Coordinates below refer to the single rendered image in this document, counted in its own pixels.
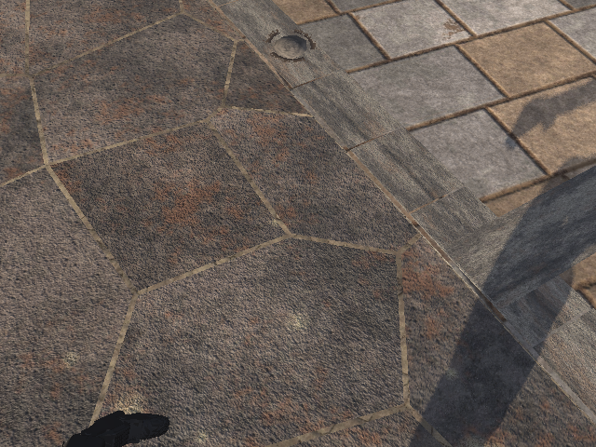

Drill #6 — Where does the robot left hand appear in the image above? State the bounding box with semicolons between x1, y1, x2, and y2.
62;411;169;447

